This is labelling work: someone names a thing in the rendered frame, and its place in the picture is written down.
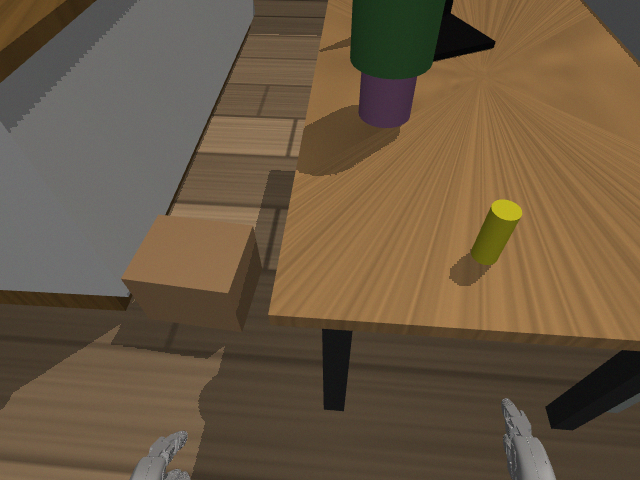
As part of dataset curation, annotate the left robot hand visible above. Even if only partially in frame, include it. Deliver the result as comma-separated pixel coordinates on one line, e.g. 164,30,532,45
130,431,191,480

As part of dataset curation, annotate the right robot hand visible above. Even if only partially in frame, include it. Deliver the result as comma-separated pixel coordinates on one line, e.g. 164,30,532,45
501,398,556,480

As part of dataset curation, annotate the potted plant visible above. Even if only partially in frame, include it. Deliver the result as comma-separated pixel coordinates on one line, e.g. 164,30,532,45
350,0,446,128

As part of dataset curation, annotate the table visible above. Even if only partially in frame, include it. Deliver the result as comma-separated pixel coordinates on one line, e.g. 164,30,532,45
268,0,640,430

